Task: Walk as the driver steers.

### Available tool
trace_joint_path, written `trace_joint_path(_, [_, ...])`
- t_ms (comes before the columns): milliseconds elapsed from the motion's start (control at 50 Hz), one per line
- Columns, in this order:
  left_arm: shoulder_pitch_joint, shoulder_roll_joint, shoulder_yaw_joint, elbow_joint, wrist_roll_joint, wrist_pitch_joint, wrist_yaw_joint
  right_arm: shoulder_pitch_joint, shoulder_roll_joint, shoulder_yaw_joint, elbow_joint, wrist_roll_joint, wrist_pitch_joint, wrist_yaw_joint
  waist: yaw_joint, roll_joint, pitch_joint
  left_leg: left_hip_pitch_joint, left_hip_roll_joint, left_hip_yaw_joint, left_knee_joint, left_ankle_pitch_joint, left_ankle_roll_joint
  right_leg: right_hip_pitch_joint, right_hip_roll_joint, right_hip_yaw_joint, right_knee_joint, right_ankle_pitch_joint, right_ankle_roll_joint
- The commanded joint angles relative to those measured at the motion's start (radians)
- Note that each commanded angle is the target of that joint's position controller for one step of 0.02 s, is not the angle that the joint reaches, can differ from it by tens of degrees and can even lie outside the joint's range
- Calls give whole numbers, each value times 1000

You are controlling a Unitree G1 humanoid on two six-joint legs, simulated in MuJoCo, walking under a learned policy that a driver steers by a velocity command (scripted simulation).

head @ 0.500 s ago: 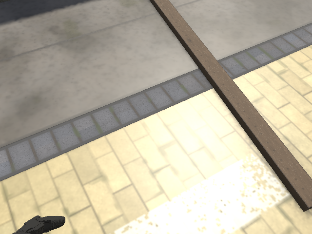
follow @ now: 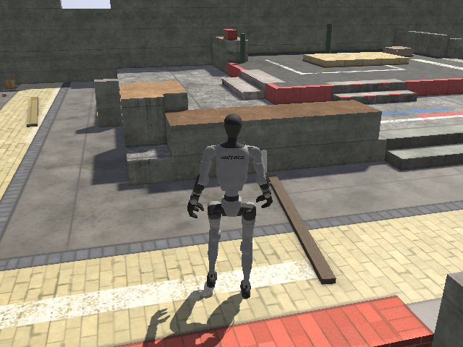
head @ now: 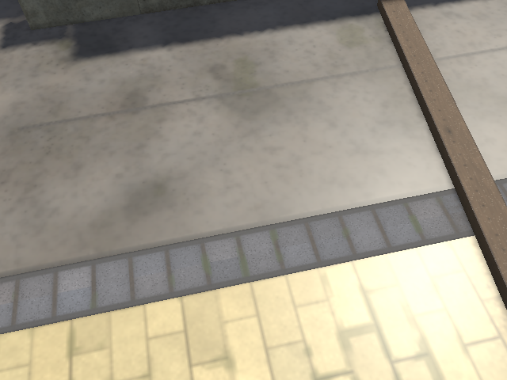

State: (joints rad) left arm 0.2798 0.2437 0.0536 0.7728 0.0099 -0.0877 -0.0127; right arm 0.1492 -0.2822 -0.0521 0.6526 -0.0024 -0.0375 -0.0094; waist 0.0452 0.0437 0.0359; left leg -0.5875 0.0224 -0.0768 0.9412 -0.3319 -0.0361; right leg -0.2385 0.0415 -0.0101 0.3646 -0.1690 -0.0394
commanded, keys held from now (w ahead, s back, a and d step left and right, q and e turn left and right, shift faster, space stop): e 0.94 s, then no key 0.06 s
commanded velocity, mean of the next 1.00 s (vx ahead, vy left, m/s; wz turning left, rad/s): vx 0.05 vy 0.00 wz -0.43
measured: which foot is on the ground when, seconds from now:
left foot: up 0.00-0.14, down 0.16-0.54, up 0.56-1.00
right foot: down 0.00-0.16, up 0.18-0.52, down 0.54-1.00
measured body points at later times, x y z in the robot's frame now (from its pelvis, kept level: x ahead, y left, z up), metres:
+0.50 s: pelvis +0.08 +0.00 -0.01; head +0.10 -0.02 +0.44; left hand +0.28 +0.24 -0.11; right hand +0.17 -0.30 -0.11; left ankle +0.14 +0.13 -0.74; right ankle +0.06 -0.11 -0.73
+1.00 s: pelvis +0.08 -0.01 -0.01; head +0.11 -0.02 +0.44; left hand +0.37 +0.15 -0.09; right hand +0.09 -0.33 -0.10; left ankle +0.15 +0.10 -0.74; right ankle +0.06 -0.11 -0.74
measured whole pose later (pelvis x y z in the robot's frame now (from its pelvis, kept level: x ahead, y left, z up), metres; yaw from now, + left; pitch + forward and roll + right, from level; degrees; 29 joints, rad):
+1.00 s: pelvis +0.08 -0.01 -0.01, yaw -31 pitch +3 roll +1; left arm 0.17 0.30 0.07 0.59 -0.02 0.05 0.03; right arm 0.10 -0.27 -0.08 0.72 0.01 -0.02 -0.01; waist 0.02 -0.02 0.01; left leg -0.32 -0.04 -0.08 0.55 -0.28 -0.04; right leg -0.36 0.12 0.21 0.55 -0.22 -0.03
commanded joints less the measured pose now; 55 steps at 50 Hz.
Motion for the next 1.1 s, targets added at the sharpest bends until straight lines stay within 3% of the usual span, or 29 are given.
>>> trace_joint_path(20, [-72, 173, 37, -58, -19, 5, 11, 39, -14, 4, -35, -4, -7, 4, -48, -165, -160, 176, -10, 43, -191, 158, -14, 29, -210, 123, -55, 714, -174])
trace_joint_path(80, [-37, 187, 39, -41, -33, 27, 16, -36, -44, -6, -52, -4, -8, 6, -26, -160, -146, 209, -36, 35, -317, 228, 1, 54, -216, 168, -17, 556, -157])
trace_joint_path(120, [-52, 193, 41, -48, -42, 38, 20, -34, -59, -17, -56, -7, -14, 4, -49, -160, -132, 281, -51, 41, -450, 289, 29, 41, -203, 209, 37, 415, -128])
trace_joint_path(140, [-46, 177, 37, -51, -43, 41, 23, -20, -74, -26, -54, -12, -17, 0, -60, -149, -129, 351, -36, 32, -530, 366, 52, 18, -177, 222, 77, 331, -97])
trace_joint_path(160, [-28, 138, 27, -61, -31, 37, 24, 7, -126, -40, -62, -25, -19, -11, -59, -91, -168, 481, 74, -49, -519, 593, 95, -52, -125, 204, 166, 192, -47])
trace_joint_path(180, [23, 76, 9, -75, -9, 28, 20, 53, -182, -52, -74, -41, -7, -26, -47, 83, -240, 681, 279, -190, -450, 929, 201, -243, -30, 128, 349, -185, 15])
trace_joint_path(200, [62, 81, 5, -79, -20, 32, 24, 109, -154, -52, -50, -31, 10, -25, -74, 245, -308, 720, 419, -334, -482, 955, 338, -354, 0, 64, 544, -536, 59])
trace_joint_path(220, [48, 156, 28, -77, -30, 48, 27, 119, -128, -46, -49, -20, 16, -22, -93, 180, -289, 677, 406, -344, -521, 811, 365, -402, -27, 74, 724, -547, 87])
trace_joint_path(260, [30, 168, 46, -66, -31, 94, 40, 16, -91, -36, -59, -10, 19, -21, -56, 93, -197, 540, 319, -218, -568, 570, 297, -431, -66, 81, 834, -422, 114])
trace_joint_path(320, [37, 120, 43, -82, -25, 140, 51, -92, -92, -39, -58, -20, 23, -20, -8, 110, -125, 325, 247, -58, -633, 455, 260, -307, -75, 33, 786, -285, 135])
trace_joint_path(400, [-42, 87, 28, -140, -20, 138, 31, -93, -109, -50, -38, -12, 27, -31, -35, 122, -146, 333, 258, 21, -623, 442, 261, -211, -96, 1, 545, -204, 109])
trace_joint_path(480, [-30, 122, 41, -166, -20, 138, 2, -70, -150, -64, -14, 10, 36, -32, -26, 122, -163, 364, 295, 31, -562, 379, 229, -101, -75, -47, 338, -134, 52])
trace_joint_path(520, [29, 139, 56, -147, -12, 138, 3, -40, -120, -59, 11, 21, 42, -31, -5, 62, -144, 285, 241, 97, -442, 197, 136, 33, -32, -53, 164, -16, -3])
trace_joint_path(540, [37, 220, 77, -160, -6, 134, 16, 2, -72, -49, 19, 1, 46, -25, -30, -158, -106, 126, 143, 208, -211, 1, 36, 119, -175, 177, 35, 184, -69])
trace_joint_path(560, [10, 325, 92, -210, 7, 130, 25, -46, -57, -39, -39, -29, 43, -27, -33, -407, -63, -136, -15, 205, 43, -333, -44, 142, -421, 532, -28, 403, -256])
trace_joint_path(580, [56, 297, 84, -208, 37, 108, 19, -134, -100, -54, -54, -18, 37, -35, 47, -306, -131, -139, -21, 43, 212, -348, -31, 99, -432, 565, -61, 324, -327])
trace_joint_path(600, [13, 271, 74, -206, 36, 90, 18, -124, -112, -61, -47, 1, 40, -37, 11, -246, -111, -150, -4, 10, 261, -257, -13, 89, -374, 479, -51, 249, -277])
trace_joint_path(620, [-55, 243, 69, -213, 12, 85, 23, -91, -113, -67, -21, -2, 45, -44, -25, -185, -100, -153, 10, 0, 250, -162, -8, 80, -315, 408, -34, 195, -213])
trace_joint_path(640, [-102, 209, 56, -223, -9, 88, 28, -77, -122, -72, -7, -11, 50, -50, -40, -175, -102, -142, 15, -4, 236, -104, -11, 69, -286, 371, -25, 200, -178])
trace_joint_path(700, [-112, 183, 43, -235, -8, 97, 43, -42, -96, -67, 3, -8, 45, -42, -59, -164, -144, -64, -18, 9, 235, -11, -29, 54, -235, 322, -8, 283, -172])
trace_joint_path(780, [-76, 204, 55, -231, -15, 105, 56, -86, -68, -50, -8, -2, 36, -36, -30, -173, -146, -47, -31, -8, 5, 13, -47, 117, -221, 364, 7, 215, -174])
trace_joint_path(920, [-105, 225, 69, -250, -19, 124, 40, -78, -85, -52, -6, 13, 13, -7, -19, -210, -136, 132, -70, -18, -248, -55, -29, 60, -202, 508, 29, 189, -190])
trace_joint_path(980, [-146, 210, 64, -257, -33, 133, 41, -10, -86, -53, 13, 12, -1, 8, -61, -206, -157, 278, -67, 10, -487, 82, 4, 56, -165, 506, 89, 240, -148])
trace_joint_path(1000, [-134, 191, 58, -256, -35, 134, 45, 12, -100, -58, 21, 3, -3, 10, -66, -183, -165, 378, -25, -5, -567, 199, 26, 4, -131, 479, 121, 159, -106])
trace_joint_path(1020, [-93, 144, 44, -254, -19, 132, 44, 21, -156, -67, 10, -17, 0, 7, -41, -38, -185, 486, 148, -159, -599, 297, 91, -104, -55, 388, 259, -67, -47])
trace_joint_path(1040, [-88, 143, 45, -278, -24, 121, 44, -3, -219, -78, 16, -41, 9, 5, 0, 238, -117, 473, 305, -375, -631, 482, 258, -288, 105, 202, 403, -391, 15])
trace_joint_path(1060, [-83, 219, 65, -258, -3, 111, 45, -10, -157, -66, -3, -39, 3, 2, -36, 191, -131, 443, 378, -446, -659, 364, 348, -315, 52, 195, 627, -467, 64])
trace_joint_path(1080, [-83, 243, 77, -239, -13, 108, 40, -20, -134, -58, -8, -24, 2, -4, -38, 125, -114, 441, 325, -387, -674, 157, 319, -349, 33, 192, 714, -390, 72])
trace_joint_path(1100, [-78, 214, 71, -221, -12, 111, 38, -25, -122, -54, -3, -7, 4, -9, -34, 94, -93, 451, 256, -332, -688, -54, 265, -381, 20, 179, 732, -320, 84])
